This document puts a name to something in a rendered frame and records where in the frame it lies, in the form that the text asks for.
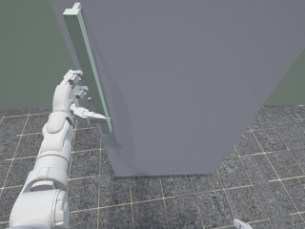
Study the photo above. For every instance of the robot left hand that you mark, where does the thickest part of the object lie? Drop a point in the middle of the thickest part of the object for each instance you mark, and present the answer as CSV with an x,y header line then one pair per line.
x,y
64,97

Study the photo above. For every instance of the robot right hand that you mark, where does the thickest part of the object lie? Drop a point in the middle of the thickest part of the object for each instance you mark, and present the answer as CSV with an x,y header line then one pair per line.
x,y
241,225

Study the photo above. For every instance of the handle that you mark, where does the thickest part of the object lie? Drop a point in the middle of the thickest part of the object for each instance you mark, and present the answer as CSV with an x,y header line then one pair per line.
x,y
77,31

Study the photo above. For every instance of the fridge door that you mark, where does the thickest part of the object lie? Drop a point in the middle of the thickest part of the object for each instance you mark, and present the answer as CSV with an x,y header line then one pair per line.
x,y
183,79

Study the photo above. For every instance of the robot left forearm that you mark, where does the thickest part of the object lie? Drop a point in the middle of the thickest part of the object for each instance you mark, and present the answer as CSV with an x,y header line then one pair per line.
x,y
52,162

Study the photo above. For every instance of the robot left upper arm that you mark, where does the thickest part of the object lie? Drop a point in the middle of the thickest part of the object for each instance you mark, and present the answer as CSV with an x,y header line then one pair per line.
x,y
47,209

